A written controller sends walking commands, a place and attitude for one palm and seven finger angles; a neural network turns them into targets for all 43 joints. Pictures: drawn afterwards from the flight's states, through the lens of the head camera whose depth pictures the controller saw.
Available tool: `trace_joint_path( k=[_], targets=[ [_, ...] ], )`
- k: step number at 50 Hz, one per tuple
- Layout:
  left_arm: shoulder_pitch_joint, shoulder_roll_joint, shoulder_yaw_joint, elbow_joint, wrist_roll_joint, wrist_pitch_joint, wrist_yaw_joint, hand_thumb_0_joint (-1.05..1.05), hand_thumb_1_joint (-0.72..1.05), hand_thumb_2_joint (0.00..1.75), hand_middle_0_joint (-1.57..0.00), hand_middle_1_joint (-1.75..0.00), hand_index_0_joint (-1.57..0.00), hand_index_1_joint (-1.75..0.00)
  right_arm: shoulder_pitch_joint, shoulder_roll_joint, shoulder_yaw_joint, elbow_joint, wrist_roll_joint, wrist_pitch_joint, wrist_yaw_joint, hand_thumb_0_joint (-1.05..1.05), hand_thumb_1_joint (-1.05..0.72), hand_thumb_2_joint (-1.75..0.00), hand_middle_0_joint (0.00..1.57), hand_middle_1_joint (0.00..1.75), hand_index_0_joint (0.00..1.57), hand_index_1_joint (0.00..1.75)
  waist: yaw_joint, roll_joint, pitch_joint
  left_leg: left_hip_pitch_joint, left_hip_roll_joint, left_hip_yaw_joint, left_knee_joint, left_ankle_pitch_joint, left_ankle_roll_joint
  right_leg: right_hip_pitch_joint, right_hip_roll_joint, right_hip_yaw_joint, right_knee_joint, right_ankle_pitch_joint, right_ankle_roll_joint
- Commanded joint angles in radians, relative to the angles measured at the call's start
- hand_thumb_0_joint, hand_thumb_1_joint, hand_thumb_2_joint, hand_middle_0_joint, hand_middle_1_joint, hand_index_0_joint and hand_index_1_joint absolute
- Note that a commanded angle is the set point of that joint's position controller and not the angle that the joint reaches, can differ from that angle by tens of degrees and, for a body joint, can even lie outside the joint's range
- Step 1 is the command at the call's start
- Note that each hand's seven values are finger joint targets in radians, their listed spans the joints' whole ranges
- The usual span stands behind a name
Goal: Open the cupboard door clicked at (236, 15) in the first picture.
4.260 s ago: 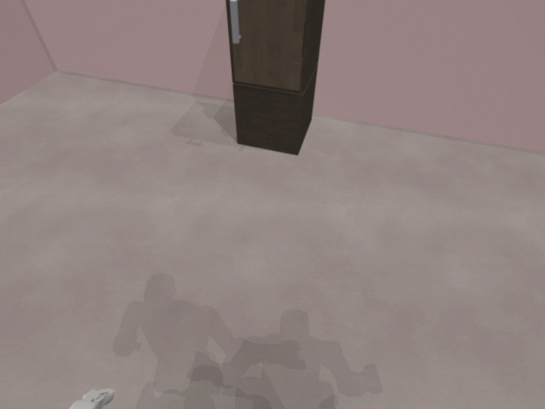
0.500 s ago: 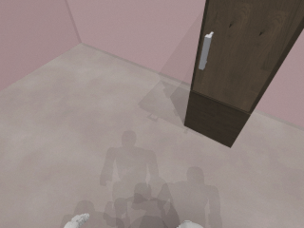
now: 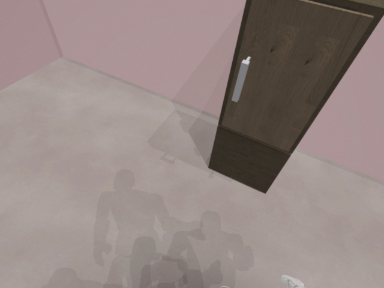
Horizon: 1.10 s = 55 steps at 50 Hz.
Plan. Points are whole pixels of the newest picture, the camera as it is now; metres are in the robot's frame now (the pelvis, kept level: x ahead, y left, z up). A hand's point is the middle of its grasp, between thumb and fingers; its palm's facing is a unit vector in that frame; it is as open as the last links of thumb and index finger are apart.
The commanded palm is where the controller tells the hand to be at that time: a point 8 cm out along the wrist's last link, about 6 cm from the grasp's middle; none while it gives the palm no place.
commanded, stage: turn to face it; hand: left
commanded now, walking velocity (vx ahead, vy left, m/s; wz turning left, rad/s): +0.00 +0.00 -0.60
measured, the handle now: (241, 79) +0.86 -0.10 -0.04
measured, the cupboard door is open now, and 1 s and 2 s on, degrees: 0 0 0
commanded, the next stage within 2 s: take the last steps up to it in 0.46 s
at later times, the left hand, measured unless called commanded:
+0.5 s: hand (141, 283) +0.15 +0.13 -0.15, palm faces -0.27 -0.92 -0.30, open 7.4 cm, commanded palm none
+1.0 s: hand out of the picture +0.14 +0.15 -0.16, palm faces -0.33 -0.93 -0.17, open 7.4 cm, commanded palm none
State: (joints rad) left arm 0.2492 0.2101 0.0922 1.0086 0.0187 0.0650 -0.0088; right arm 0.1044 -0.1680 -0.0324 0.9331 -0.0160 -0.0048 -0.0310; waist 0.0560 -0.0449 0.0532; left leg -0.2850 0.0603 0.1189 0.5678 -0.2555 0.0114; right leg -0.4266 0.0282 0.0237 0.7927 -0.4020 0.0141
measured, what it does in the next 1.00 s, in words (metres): steps on the spot, turning right: right foot, then left foot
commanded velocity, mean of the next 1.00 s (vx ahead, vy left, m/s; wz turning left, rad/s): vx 0.14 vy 0.01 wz -0.21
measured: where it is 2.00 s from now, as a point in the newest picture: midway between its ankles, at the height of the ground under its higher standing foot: (217, 285)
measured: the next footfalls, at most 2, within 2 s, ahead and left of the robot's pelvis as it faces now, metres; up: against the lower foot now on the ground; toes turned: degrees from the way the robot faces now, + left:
right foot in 0.40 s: -0.01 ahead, -0.15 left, +0.00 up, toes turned -21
left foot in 0.82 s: +0.09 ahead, +0.07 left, +0.00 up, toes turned -13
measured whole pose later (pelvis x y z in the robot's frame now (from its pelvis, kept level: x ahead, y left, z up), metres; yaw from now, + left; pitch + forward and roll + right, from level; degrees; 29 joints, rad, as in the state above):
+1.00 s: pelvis +0.05 -0.02 +0.01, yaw -21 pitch -1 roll -1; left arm 0.28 0.21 0.06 1.06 0.03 0.03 -0.03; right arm 0.35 -0.14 -0.01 1.04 -0.02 -0.05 -0.02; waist -0.01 -0.02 0.01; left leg -0.11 0.04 0.15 0.39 -0.27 0.03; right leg -0.46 -0.05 -0.03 1.05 -0.32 -0.01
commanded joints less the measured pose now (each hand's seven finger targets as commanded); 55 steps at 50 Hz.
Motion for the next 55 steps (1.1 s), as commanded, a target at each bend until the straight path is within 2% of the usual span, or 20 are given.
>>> trace_joint_path(
  k=[1,4,12,16,18,19,20,21,22,23,27,35,37,39,40,41,42,44,47,55],
  targets=[
    [0.028,0.11,0.045,-0.078,0.013,-0.006,-0.016,0.0,0.9,0.9,-0.2,-0.3,-0.2,-0.3,-0.035,-0.177,-0.043,-0.094,-0.007,-0.001,-0.014,0.0,-0.9,-0.9,0.2,0.3,0.2,0.3,-0.011,0.212,0.01,0.002,0.284,-0.181,-0.357,-0.069,0.068,-0.146,-0.054,-0.005,0.426,0.009,0.036],
    [0.036,0.088,0.039,-0.085,0.009,-0.003,-0.018,0.0,0.9,0.9,-0.2,-0.3,-0.2,-0.3,0.008,-0.157,-0.042,-0.085,-0.004,-0.007,-0.012,0.0,-0.9,-0.9,0.2,0.3,0.2,0.3,-0.023,0.208,-0.026,0.08,0.245,-0.076,-0.319,0.055,0.067,-0.167,-0.066,-0.024,0.464,0.07,0.056],
    [-0.088,0.059,0.011,-0.143,0.004,-0.007,-0.015,0.0,0.9,0.9,-0.2,-0.3,-0.2,-0.3,0.153,-0.196,-0.069,-0.029,-0.009,-0.005,0.0,0.0,-0.9,-0.9,0.2,0.3,0.2,0.3,-0.099,0.24,-0.065,0.222,0.317,-0.025,-0.249,0.303,0.122,-0.078,-0.1,-0.1,0.105,-0.044,0.057],
    [-0.067,0.052,-0.002,-0.142,0.003,-0.027,-0.008,0.0,0.9,0.9,-0.2,-0.3,-0.2,-0.3,0.157,-0.223,-0.082,-0.01,-0.011,0.003,0.011,0.0,-0.9,-0.9,0.2,0.3,0.2,0.3,-0.092,0.264,-0.112,0.221,0.327,0.023,-0.146,0.404,0.098,0.055,-0.068,-0.136,-0.116,-0.016,0.026],
    [0.018,0.086,0.004,-0.118,0.005,-0.045,-0.002,0.0,0.9,0.9,-0.2,-0.3,-0.2,-0.3,0.145,-0.216,-0.081,-0.01,-0.003,0.007,0.017,0.0,-0.9,-0.9,0.2,0.3,0.2,0.3,-0.037,0.171,-0.156,0.134,0.278,0.08,0.0,0.315,0.023,0.247,-0.07,-0.13,-0.369,0.231,0.008],
    [0.062,0.188,0.019,-0.102,0.016,-0.061,0.01,0.0,0.9,0.9,-0.2,-0.3,-0.2,-0.3,0.165,-0.151,-0.068,-0.022,0.008,0.011,0.023,0.0,-0.9,-0.9,0.2,0.3,0.2,0.3,-0.016,-0.081,-0.18,-0.081,0.198,0.126,0.184,0.038,-0.045,0.436,-0.253,0.079,-0.459,0.456,-0.045],
    [0.105,0.272,0.033,-0.086,0.01,-0.063,0.025,0.0,0.9,0.9,-0.2,-0.3,-0.2,-0.3,0.087,-0.091,-0.042,-0.073,0.004,0.016,0.025,0.0,-0.9,-0.9,0.2,0.3,0.2,0.3,0.017,-0.281,-0.15,-0.29,0.073,0.083,0.378,-0.379,-0.084,0.451,-0.434,0.31,-0.442,0.818,-0.147],
    [0.122,0.258,0.025,-0.081,0.001,-0.058,0.032,0.0,0.9,0.9,-0.2,-0.3,-0.2,-0.3,0.075,-0.11,-0.042,-0.072,0.007,0.031,0.012,0.0,-0.9,-0.9,0.2,0.3,0.2,0.3,0.022,-0.191,-0.166,-0.277,0.078,-0.043,0.482,-0.378,-0.073,0.406,-0.439,0.253,-0.412,0.863,-0.209],
    [0.084,0.219,0.026,-0.081,0.003,-0.057,0.04,0.0,0.9,0.9,-0.2,-0.3,-0.2,-0.3,0.064,-0.101,-0.039,-0.066,0.004,0.035,0.009,0.0,-0.9,-0.9,0.2,0.3,0.2,0.3,0.002,-0.159,-0.131,-0.319,0.088,-0.066,0.522,-0.321,-0.072,0.408,-0.386,0.189,-0.402,0.876,-0.203],
    [0.043,0.208,0.025,-0.086,0.003,-0.059,0.043,0.0,0.9,0.9,-0.2,-0.3,-0.2,-0.3,0.07,-0.107,-0.037,-0.048,0.001,0.035,0.007,0.0,-0.9,-0.9,0.2,0.3,0.2,0.3,-0.012,-0.225,-0.13,-0.345,0.08,-0.08,0.558,-0.292,-0.078,0.418,-0.354,0.199,-0.389,0.883,-0.195],
    [-0.072,0.157,0.002,-0.121,0.0,-0.064,0.038,0.0,0.9,0.9,-0.2,-0.3,-0.2,-0.3,0.149,-0.122,-0.043,0.012,0.002,0.039,0.011,0.0,-0.9,-0.9,0.2,0.3,0.2,0.3,-0.074,-0.108,-0.099,-0.251,0.057,-0.08,0.535,-0.13,-0.099,0.314,-0.27,0.072,-0.412,0.742,-0.158],
    [0.006,0.166,0.002,-0.069,0.01,-0.083,0.022,0.0,0.9,0.9,-0.2,-0.3,-0.2,-0.3,0.089,-0.1,-0.031,-0.004,-0.009,0.002,0.03,0.0,-0.9,-0.9,0.2,0.3,0.2,0.3,-0.016,-0.092,-0.037,-0.16,0.026,-0.046,0.201,-0.174,-0.078,0.294,-0.296,0.219,-0.532,0.167,-0.206],
    [0.008,0.162,0.001,-0.053,0.008,-0.086,0.018,0.0,0.9,0.9,-0.2,-0.3,-0.2,-0.3,0.129,-0.09,-0.028,0.01,-0.007,-0.012,0.032,0.0,-0.9,-0.9,0.2,0.3,0.2,0.3,-0.032,-0.091,-0.027,-0.051,0.008,-0.025,0.066,-0.147,-0.065,0.245,-0.28,0.214,-0.519,0.086,-0.192],
    [-0.024,0.138,-0.004,-0.049,-0.006,-0.083,0.015,0.0,0.9,0.9,-0.2,-0.3,-0.2,-0.3,0.239,-0.089,-0.019,0.056,-0.007,-0.03,0.025,0.0,-0.9,-0.9,0.2,0.3,0.2,0.3,-0.077,-0.041,-0.043,0.164,-0.013,0.0,-0.148,-0.016,-0.055,0.142,-0.195,0.149,-0.435,0.016,-0.134],
    [-0.024,0.094,-0.013,-0.053,-0.011,-0.081,0.01,0.0,0.9,0.9,-0.2,-0.3,-0.2,-0.3,0.302,-0.136,-0.027,0.078,-0.008,-0.041,0.018,0.0,-0.9,-0.9,0.2,0.3,0.2,0.3,-0.105,0.12,-0.053,0.291,0.076,-0.124,-0.225,-0.065,-0.024,0.017,-0.125,0.089,-0.307,-0.034,-0.092],
    [-0.03,0.035,-0.026,-0.075,-0.014,-0.078,0.003,0.0,0.9,0.9,-0.2,-0.3,-0.2,-0.3,0.361,-0.225,-0.048,0.087,-0.017,-0.039,0.015,0.0,-0.9,-0.9,0.2,0.3,0.2,0.3,-0.128,0.376,-0.026,0.32,0.283,-0.396,-0.347,-0.244,0.059,-0.139,-0.014,-0.058,-0.073,-0.119,-0.04],
    [-0.095,0.045,-0.027,-0.103,-0.003,-0.082,0.003,0.0,0.9,0.9,-0.2,-0.3,-0.2,-0.3,0.384,-0.25,-0.054,0.077,-0.017,-0.025,0.016,0.0,-0.9,-0.9,0.2,0.3,0.2,0.3,-0.146,0.361,0.047,0.229,0.38,-0.527,-0.437,-0.376,0.138,-0.198,-0.022,-0.07,0.098,-0.165,-0.037],
    [-0.105,0.068,-0.014,-0.077,0.014,-0.076,-0.005,0.0,0.9,0.9,-0.2,-0.3,-0.2,-0.3,0.311,-0.174,-0.033,0.07,-0.016,-0.033,0.01,0.0,-0.9,-0.9,0.2,0.3,0.2,0.3,-0.118,0.27,0.116,0.119,0.32,-0.449,-0.483,-0.399,0.129,-0.217,-0.081,-0.018,0.264,-0.056,-0.037],
    [-0.052,0.039,-0.019,-0.037,0.011,-0.081,-0.021,0.0,0.9,0.9,-0.2,-0.3,-0.2,-0.3,0.277,-0.122,-0.014,0.073,-0.007,-0.055,0.004,0.0,-0.9,-0.9,0.2,0.3,0.2,0.3,-0.074,0.141,0.098,0.137,0.236,-0.262,-0.454,-0.133,0.107,-0.19,-0.108,-0.035,0.299,0.099,-0.019],
    [-0.128,0.001,-0.036,-0.049,0.007,-0.082,-0.016,0.0,0.9,0.9,-0.2,-0.3,-0.2,-0.3,0.408,-0.095,-0.022,0.155,-0.005,-0.069,0.0,0.0,-0.9,-0.9,0.2,0.3,0.2,0.3,-0.101,0.161,0.066,0.286,0.22,-0.129,-0.386,0.256,0.152,-0.198,-0.136,-0.104,0.04,0.138,0.011]
  ],
)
